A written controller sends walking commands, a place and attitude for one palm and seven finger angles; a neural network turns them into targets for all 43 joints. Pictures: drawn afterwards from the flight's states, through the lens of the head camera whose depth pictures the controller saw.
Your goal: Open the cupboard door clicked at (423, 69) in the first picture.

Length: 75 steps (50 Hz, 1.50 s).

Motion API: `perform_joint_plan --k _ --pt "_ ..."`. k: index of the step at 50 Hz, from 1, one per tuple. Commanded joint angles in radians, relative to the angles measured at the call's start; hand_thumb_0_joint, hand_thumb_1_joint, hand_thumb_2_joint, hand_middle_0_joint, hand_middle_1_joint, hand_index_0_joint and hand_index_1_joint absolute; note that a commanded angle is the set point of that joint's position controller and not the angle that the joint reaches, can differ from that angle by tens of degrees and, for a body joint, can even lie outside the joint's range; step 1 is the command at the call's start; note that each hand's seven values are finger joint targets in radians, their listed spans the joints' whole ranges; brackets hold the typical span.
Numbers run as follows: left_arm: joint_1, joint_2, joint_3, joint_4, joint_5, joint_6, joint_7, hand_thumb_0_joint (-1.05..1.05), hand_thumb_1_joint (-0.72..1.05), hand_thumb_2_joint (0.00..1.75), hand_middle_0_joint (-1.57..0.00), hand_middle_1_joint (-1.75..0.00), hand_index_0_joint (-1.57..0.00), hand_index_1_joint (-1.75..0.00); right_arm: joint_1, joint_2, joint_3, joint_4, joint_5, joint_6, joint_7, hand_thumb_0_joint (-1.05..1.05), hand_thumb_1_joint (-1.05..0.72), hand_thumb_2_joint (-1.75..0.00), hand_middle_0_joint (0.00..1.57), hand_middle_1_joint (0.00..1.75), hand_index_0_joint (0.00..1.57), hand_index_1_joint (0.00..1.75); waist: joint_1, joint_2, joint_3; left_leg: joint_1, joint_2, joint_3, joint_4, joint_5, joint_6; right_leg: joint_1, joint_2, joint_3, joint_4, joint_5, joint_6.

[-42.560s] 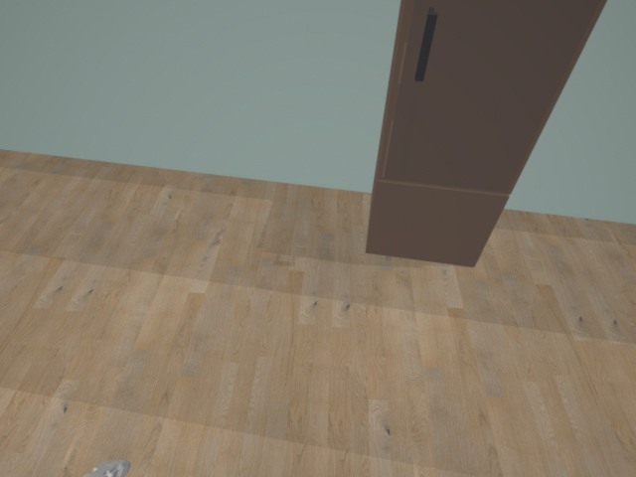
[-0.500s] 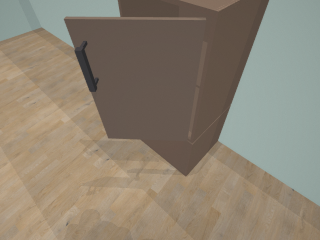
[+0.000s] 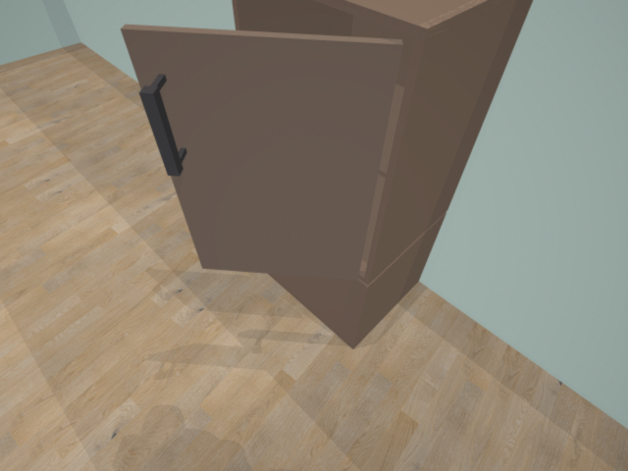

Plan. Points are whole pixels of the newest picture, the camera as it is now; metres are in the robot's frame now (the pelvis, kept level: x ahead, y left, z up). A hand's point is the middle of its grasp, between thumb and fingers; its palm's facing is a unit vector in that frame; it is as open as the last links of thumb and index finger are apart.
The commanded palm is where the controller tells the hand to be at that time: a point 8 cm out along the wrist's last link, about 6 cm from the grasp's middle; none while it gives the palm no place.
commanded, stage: shuffle to correct the standing spot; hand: left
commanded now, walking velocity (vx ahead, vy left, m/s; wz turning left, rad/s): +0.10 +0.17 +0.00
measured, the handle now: (167, 127) +0.59 +0.30 +0.11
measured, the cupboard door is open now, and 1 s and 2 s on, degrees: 40 40 40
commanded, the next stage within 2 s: come to a stop and stand still in 0.54 s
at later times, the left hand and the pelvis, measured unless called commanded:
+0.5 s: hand out of the picture +0.10 +0.22 -0.16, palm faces +0.07 -0.96 -0.27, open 7.4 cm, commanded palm none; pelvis +0.05 +0.04 +0.00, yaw +0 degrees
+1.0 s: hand out of the picture +0.08 +0.31 -0.17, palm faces +0.03 -0.98 -0.21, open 7.4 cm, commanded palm none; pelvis +0.05 +0.12 +0.00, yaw +0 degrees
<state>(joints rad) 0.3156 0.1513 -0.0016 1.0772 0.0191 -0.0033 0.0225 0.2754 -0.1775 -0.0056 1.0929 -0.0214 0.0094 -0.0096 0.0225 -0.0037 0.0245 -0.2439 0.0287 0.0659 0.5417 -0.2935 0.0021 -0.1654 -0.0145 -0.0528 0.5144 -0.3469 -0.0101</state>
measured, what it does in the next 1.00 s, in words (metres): steps to the left: right foot, then left foot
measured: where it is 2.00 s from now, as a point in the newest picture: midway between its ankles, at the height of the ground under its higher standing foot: outside the picture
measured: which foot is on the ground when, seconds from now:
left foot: down 0.00-0.36, up 0.38-0.70, down 0.72-1.00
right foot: down 0.00-0.14, up 0.16-0.32, down 0.34-0.72, up 0.74-1.00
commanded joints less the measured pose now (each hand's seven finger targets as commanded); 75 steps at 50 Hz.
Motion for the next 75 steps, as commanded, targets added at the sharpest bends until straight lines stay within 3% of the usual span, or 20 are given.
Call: perform_joint_plan --k 1,5,7,10,15,16,18,19,25,31,34,36,38,42,51,55,58,60,70,75 --pt "0.064 0.193 0.056 -0.04 0.005 -0.018 0.012 0.0 0.9 0.9 -0.2 -0.3 -0.2 -0.3 0.017 -0.062 -0.013 -0.064 0.003 -0.022 0.0 0.0 -0.9 -0.9 0.2 0.3 0.2 0.3 0.006 -0.136 0.084 -0.092 0.0 0.021 0.027 -0.029 0.003 -0.032 -0.258 0.256 -0.186 0.165 -0.129" --pt "0.043 0.147 0.058 -0.06 0.007 -0.005 0.013 0.0 0.9 0.9 -0.2 -0.3 -0.2 -0.3 0.107 -0.107 -0.021 -0.044 0.003 -0.036 -0.005 0.0 -0.9 -0.9 0.2 0.3 0.2 0.3 -0.024 0.08 0.012 0.124 0.083 -0.064 -0.082 0.309 0.052 -0.113 -0.108 0.056 0.055 0.181 -0.054" --pt "-0.011 0.093 0.044 -0.09 0.009 0.0 0.016 0.0 0.9 0.9 -0.2 -0.3 -0.2 -0.3 0.182 -0.146 -0.032 -0.031 0.0 -0.034 -0.018 0.0 -0.9 -0.9 0.2 0.3 0.2 0.3 -0.048 0.269 0.012 0.236 0.231 -0.235 -0.159 0.584 0.188 -0.302 -0.008 -0.055 0.291 -0.224 -0.009" --pt "-0.06 0.085 0.046 -0.112 0.003 0.004 0.015 0.0 0.9 0.9 -0.2 -0.3 -0.2 -0.3 0.149 -0.129 -0.026 -0.062 -0.004 -0.031 -0.024 0.0 -0.9 -0.9 0.2 0.3 0.2 0.3 -0.039 0.16 0.018 0.203 0.254 -0.231 -0.152 0.693 0.252 -0.344 -0.055 -0.015 0.434 -0.293 -0.023" --pt "0.04 0.059 0.047 -0.085 0.005 0.0 0.009 0.0 0.9 0.9 -0.2 -0.3 -0.2 -0.3 0.041 -0.138 -0.032 -0.108 0.002 -0.027 -0.02 0.0 -0.9 -0.9 0.2 0.3 0.2 0.3 0.042 0.079 -0.045 0.05 0.156 -0.094 -0.077 0.551 0.162 -0.056 -0.049 -0.069 0.092 0.079 -0.011" --pt "0.092 0.089 0.054 -0.072 0.007 -0.009 0.015 0.0 0.9 0.9 -0.2 -0.3 -0.2 -0.3 0.034 -0.134 -0.034 -0.115 0.009 -0.028 -0.018 0.0 -0.9 -0.9 0.2 0.3 0.2 0.3 0.066 0.02 -0.062 -0.005 0.127 -0.068 -0.016 0.462 0.121 0.051 -0.09 -0.034 -0.012 0.197 -0.019" --pt "0.199 0.242 0.09 -0.059 0.011 -0.024 0.03 0.0 0.9 0.9 -0.2 -0.3 -0.2 -0.3 0.0 -0.082 -0.037 -0.158 0.013 -0.028 -0.009 0.0 -0.9 -0.9 0.2 0.3 0.2 0.3 0.098 -0.295 -0.079 -0.312 -0.058 0.034 0.351 -0.237 0.004 0.26 -0.499 0.427 -0.131 0.786 -0.204" --pt "0.204 0.25 0.086 -0.06 0.005 -0.025 0.034 0.0 0.9 0.9 -0.2 -0.3 -0.2 -0.3 0.011 -0.094 -0.041 -0.157 0.006 -0.014 -0.016 0.0 -0.9 -0.9 0.2 0.3 0.2 0.3 0.082 -0.187 -0.083 -0.323 -0.027 -0.066 0.488 -0.328 -0.01 0.221 -0.546 0.416 -0.123 0.866 -0.272" --pt "0.017 0.203 0.082 -0.125 0.014 -0.022 0.034 0.0 0.9 0.9 -0.2 -0.3 -0.2 -0.3 -0.055 -0.049 -0.045 -0.162 0.007 0.025 0.021 0.0 -0.9 -0.9 0.2 0.3 0.2 0.3 0.013 -0.181 0.003 -0.327 0.006 -0.042 0.552 -0.094 -0.046 -0.002 -0.338 0.082 -0.119 0.699 -0.153" --pt "-0.004 0.271 0.109 -0.147 0.021 -0.006 0.02 0.0 0.9 0.9 -0.2 -0.3 -0.2 -0.3 -0.111 -0.048 -0.049 -0.198 0.014 0.021 0.028 0.0 -0.9 -0.9 0.2 0.3 0.2 0.3 0.031 -0.216 -0.01 -0.169 -0.029 0.056 0.218 -0.035 -0.058 -0.054 -0.313 0.06 -0.066 0.583 -0.118" --pt "-0.039 0.252 0.107 -0.156 0.019 0.01 0.017 0.0 0.9 0.9 -0.2 -0.3 -0.2 -0.3 0.015 -0.07 -0.057 -0.166 0.012 -0.001 0.02 0.0 -0.9 -0.9 0.2 0.3 0.2 0.3 -0.036 -0.171 -0.063 0.082 -0.032 0.078 -0.045 0.152 -0.046 -0.142 -0.247 0.011 0.084 0.403 -0.057" --pt "0.002 0.114 0.074 -0.177 0.002 0.03 0.015 0.0 0.9 0.9 -0.2 -0.3 -0.2 -0.3 0.106 -0.23 -0.087 -0.16 0.003 -0.02 0.004 0.0 -0.9 -0.9 0.2 0.3 0.2 0.3 -0.062 0.304 -0.155 0.205 0.317 -0.334 -0.17 0.629 0.109 -0.33 -0.039 -0.064 0.445 -0.315 0.046" --pt "-0.003 0.107 0.064 -0.197 0.001 0.039 0.029 0.0 0.9 0.9 -0.2 -0.3 -0.2 -0.3 0.048 -0.221 -0.071 -0.194 -0.005 -0.012 -0.007 0.0 -0.9 -0.9 0.2 0.3 0.2 0.3 -0.048 0.159 -0.075 -0.01 0.388 -0.346 -0.236 0.441 0.233 -0.282 -0.061 0.061 0.623 -0.295 0.009" --pt "0.032 0.116 0.064 -0.114 0.007 0.029 0.001 0.0 0.9 0.9 -0.2 -0.3 -0.2 -0.3 -0.087 -0.12 -0.038 -0.19 -0.007 -0.034 -0.023 0.0 -0.9 -0.9 0.2 0.3 0.2 0.3 0.001 0.197 -0.057 -0.042 0.237 -0.215 -0.267 0.269 0.155 -0.256 -0.048 0.075 0.566 -0.075 0.019" --pt "-0.024 0.078 0.054 -0.129 0.005 0.047 -0.015 0.0 0.9 0.9 -0.2 -0.3 -0.2 -0.3 0.032 -0.173 -0.07 -0.128 -0.016 -0.012 -0.029 0.0 -0.9 -0.9 0.2 0.3 0.2 0.3 -0.058 0.124 -0.064 0.038 0.28 -0.265 -0.31 0.079 0.166 -0.19 -0.016 0.025 0.26 -0.154 0.015" --pt "0.096 0.063 0.053 -0.08 0.001 0.031 -0.012 0.0 0.9 0.9 -0.2 -0.3 -0.2 -0.3 0.011 -0.156 -0.071 -0.114 -0.01 -0.003 -0.019 0.0 -0.9 -0.9 0.2 0.3 0.2 0.3 -0.007 0.083 -0.081 -0.08 0.186 -0.184 -0.281 -0.096 0.083 0.055 0.013 -0.024 -0.097 0.025 -0.011" --pt "0.06 0.165 0.054 -0.092 0.005 0.01 0.005 0.0 0.9 0.9 -0.2 -0.3 -0.2 -0.3 -0.037 -0.024 -0.03 -0.131 0.005 0.003 -0.007 0.0 -0.9 -0.9 0.2 0.3 0.2 0.3 -0.007 -0.199 0.037 -0.194 0.019 -0.001 -0.007 -0.097 -0.017 -0.064 -0.268 0.293 -0.368 -0.167 -0.119" --pt "-0.028 0.125 0.043 -0.108 0.0 -0.006 0.01 0.0 0.9 0.9 -0.2 -0.3 -0.2 -0.3 -0.021 -0.039 -0.031 -0.097 -0.005 0.007 0.0 0.0 -0.9 -0.9 0.2 0.3 0.2 0.3 -0.027 -0.217 0.089 -0.132 0.035 -0.039 0.093 -0.044 -0.004 -0.18 -0.214 0.239 -0.369 -0.128 -0.128" --pt "0.068 0.074 0.023 -0.002 -0.017 -0.02 0.008 0.0 0.9 0.9 -0.2 -0.3 -0.2 -0.3 0.094 -0.015 -0.001 0.033 0.006 -0.024 -0.032 0.0 -0.9 -0.9 0.2 0.3 0.2 0.3 -0.017 0.063 0.047 0.04 0.086 -0.063 -0.113 0.271 -0.006 -0.041 -0.096 0.093 -0.177 0.306 -0.042" --pt "0.076 0.061 0.02 0.015 -0.015 -0.019 0.011 0.0 0.9 0.9 -0.2 -0.3 -0.2 -0.3 0.083 -0.005 -0.005 0.039 0.01 -0.019 -0.036 0.0 -0.9 -0.9 0.2 0.3 0.2 0.3 -0.019 0.014 0.046 0.05 0.081 -0.05 -0.131 0.18 -0.012 -0.033 -0.096 0.107 -0.212 0.244 -0.038"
